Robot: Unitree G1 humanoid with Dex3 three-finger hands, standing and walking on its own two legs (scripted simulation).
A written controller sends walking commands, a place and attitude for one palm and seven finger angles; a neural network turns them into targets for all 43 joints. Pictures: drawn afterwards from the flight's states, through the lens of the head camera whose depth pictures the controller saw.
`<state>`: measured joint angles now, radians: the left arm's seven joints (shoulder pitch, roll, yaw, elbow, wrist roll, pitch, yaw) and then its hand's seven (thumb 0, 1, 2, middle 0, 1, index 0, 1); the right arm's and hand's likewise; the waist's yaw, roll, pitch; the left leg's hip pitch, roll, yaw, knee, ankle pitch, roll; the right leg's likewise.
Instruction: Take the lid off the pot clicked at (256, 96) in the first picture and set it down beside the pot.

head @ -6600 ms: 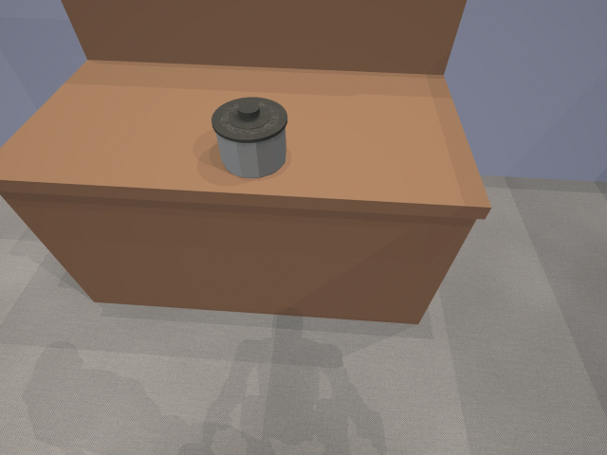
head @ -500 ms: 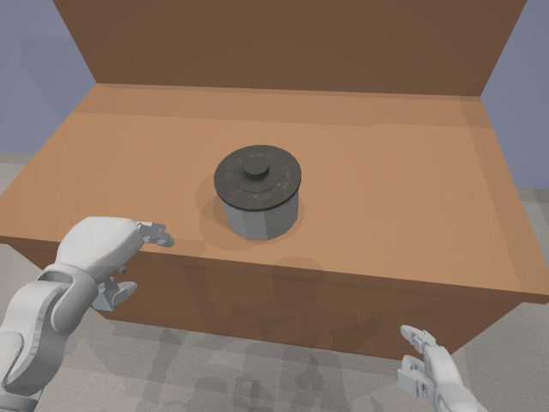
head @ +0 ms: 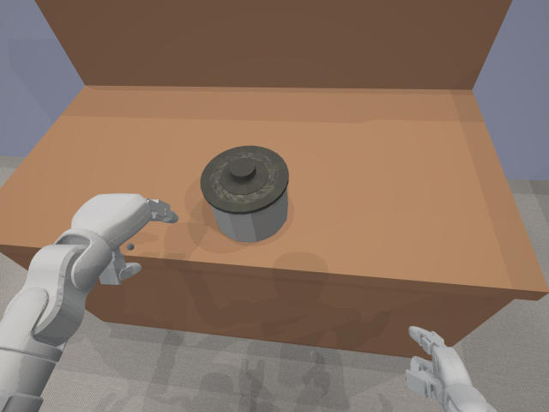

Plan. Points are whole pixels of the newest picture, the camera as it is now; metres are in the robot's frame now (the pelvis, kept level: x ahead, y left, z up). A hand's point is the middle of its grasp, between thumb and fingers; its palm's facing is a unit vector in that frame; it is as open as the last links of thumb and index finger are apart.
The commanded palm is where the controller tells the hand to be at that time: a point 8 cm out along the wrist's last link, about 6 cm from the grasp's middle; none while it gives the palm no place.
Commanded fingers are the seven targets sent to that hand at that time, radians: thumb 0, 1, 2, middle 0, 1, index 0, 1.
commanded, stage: move the open hand above the knob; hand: left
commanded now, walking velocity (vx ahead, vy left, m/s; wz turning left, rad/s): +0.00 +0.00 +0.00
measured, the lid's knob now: (242, 169) +0.52 +0.12 +0.01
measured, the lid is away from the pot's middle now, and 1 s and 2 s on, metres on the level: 0.00 0.00 0.00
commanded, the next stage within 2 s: none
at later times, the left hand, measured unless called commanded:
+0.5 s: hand (165, 212) +0.37 +0.20 +0.08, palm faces -0.29 -0.06 -0.95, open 10.1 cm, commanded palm +0.37 +0.20 +0.15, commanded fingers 0.00 -0.23 1.27 -0.81 -0.08 -0.81 -0.08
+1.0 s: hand (198, 183) +0.43 +0.17 +0.08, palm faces -0.32 -0.05 -0.95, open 10.1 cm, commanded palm +0.43 +0.16 +0.15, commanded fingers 0.00 -0.23 1.27 -0.81 -0.08 -0.81 -0.08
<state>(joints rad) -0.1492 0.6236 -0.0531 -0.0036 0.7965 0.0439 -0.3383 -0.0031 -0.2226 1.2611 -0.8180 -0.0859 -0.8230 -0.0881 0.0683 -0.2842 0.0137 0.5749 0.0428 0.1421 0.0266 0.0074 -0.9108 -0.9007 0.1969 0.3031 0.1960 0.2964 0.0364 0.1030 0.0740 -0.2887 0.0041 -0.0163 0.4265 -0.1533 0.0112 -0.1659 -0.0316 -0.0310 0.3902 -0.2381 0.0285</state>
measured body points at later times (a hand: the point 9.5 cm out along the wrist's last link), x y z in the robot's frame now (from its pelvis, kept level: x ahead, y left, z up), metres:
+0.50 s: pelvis +0.01 +0.00 +0.00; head +0.06 -0.03 +0.44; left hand +0.38 +0.21 +0.13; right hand +0.19 -0.24 -0.12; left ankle +0.04 +0.11 -0.74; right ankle -0.02 -0.14 -0.74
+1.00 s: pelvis +0.02 +0.00 +0.00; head +0.07 -0.03 +0.44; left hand +0.44 +0.17 +0.13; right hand +0.17 -0.25 -0.13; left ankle +0.04 +0.11 -0.74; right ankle -0.02 -0.14 -0.74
